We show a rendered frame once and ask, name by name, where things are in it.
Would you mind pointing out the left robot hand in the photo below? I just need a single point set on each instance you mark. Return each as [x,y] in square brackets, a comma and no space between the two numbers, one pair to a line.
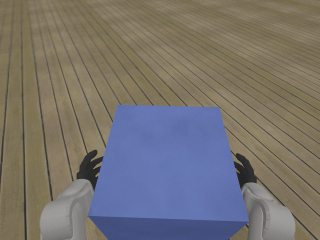
[86,170]

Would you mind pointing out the carton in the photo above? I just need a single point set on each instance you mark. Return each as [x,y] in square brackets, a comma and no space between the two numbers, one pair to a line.
[168,174]

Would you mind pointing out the robot right forearm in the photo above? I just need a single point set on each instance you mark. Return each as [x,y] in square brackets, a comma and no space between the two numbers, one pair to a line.
[267,219]

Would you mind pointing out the right robot hand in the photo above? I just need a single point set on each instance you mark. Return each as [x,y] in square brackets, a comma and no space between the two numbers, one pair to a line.
[246,174]

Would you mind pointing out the robot left forearm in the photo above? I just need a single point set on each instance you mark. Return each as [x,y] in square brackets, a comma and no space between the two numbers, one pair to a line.
[64,218]

